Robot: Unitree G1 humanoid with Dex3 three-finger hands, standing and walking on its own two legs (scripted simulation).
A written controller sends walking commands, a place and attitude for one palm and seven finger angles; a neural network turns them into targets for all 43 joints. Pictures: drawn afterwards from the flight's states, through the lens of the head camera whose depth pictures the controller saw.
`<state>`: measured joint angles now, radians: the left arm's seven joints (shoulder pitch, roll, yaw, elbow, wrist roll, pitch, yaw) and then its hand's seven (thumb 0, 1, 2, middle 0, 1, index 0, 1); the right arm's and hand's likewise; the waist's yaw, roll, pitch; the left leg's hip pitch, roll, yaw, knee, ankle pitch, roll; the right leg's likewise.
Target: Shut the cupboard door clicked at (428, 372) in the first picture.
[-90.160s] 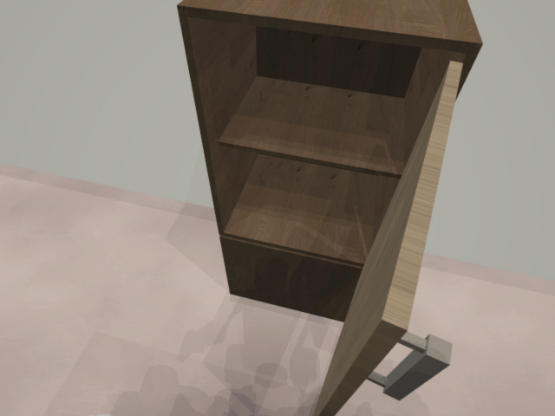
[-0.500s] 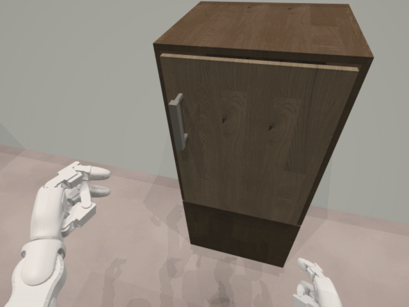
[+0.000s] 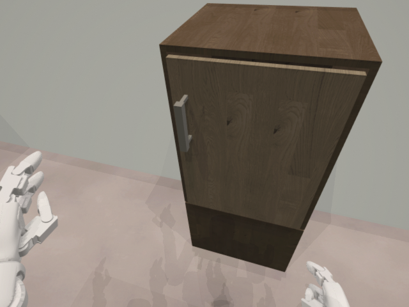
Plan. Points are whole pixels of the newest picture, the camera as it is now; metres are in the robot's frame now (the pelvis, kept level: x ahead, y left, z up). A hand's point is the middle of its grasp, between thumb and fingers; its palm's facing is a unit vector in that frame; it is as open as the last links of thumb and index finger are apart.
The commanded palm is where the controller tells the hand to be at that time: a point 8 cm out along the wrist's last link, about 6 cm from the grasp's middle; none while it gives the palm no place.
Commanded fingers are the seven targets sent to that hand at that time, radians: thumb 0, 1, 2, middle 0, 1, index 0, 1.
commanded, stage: draw the hand back to the body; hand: left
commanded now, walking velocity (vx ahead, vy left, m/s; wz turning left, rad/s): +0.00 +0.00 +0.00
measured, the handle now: (184, 123) +0.55 +0.13 +0.07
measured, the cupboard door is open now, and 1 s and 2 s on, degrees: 0 0 0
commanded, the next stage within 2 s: step back with the hand held close in 0.12 s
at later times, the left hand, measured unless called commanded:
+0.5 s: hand (53, 218) +0.19 +0.27 +0.15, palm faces +0.40 -0.80 -0.45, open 7.4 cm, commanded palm +0.14 +0.31 +0.17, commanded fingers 0.00 0.90 0.90 -0.20 -0.30 -0.20 -0.30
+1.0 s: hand (20, 253) +0.13 +0.28 +0.15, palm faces +0.44 -0.77 -0.46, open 7.4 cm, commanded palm +0.07 +0.31 +0.17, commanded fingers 0.00 0.90 0.90 -0.20 -0.30 -0.20 -0.30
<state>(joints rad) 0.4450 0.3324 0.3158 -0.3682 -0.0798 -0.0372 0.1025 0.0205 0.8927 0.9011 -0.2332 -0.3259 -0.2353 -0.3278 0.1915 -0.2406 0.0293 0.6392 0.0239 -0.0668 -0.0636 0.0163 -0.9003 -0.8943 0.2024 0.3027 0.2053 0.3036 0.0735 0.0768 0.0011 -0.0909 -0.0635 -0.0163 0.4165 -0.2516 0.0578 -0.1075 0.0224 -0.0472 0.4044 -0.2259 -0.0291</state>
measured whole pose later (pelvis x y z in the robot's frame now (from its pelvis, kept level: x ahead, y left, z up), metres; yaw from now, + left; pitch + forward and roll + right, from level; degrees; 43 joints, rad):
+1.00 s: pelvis -0.07 +0.01 -0.02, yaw -1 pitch +0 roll -1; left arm 0.51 0.41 0.43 -0.47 -0.02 -0.19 0.14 0.02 0.89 0.90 -0.21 -0.30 -0.22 -0.30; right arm 0.26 -0.23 0.00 0.56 0.01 0.00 -0.07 0.01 -0.90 -0.89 0.21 0.30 0.21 0.30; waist 0.00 0.00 -0.03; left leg -0.41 -0.06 0.02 0.66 -0.27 0.08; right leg -0.41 0.02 -0.04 0.61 -0.20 -0.01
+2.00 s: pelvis -0.24 +0.02 -0.02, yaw +1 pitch +1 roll -1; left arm 0.56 0.43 0.46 -0.54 -0.05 -0.19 0.15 0.02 0.89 0.90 -0.21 -0.30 -0.22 -0.30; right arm 0.26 -0.17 0.01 0.62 0.01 -0.09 -0.06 0.02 -0.90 -0.89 0.20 0.30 0.21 0.30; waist -0.01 -0.04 -0.03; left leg -0.38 0.05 0.01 0.63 -0.27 -0.02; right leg -0.38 0.04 0.02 0.58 -0.23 -0.01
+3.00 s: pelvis -0.28 +0.04 -0.02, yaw +3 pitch -1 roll +0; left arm 0.26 0.19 -0.01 0.73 0.03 0.08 0.00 0.02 0.91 0.90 -0.20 -0.30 -0.20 -0.30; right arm 0.24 -0.24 0.01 0.87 -0.03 0.01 0.01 0.01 -0.90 -0.89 0.20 0.30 0.21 0.30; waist -0.05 -0.02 0.02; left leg -0.34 -0.01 0.02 0.61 -0.25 0.01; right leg -0.36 0.00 0.02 0.62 -0.24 0.00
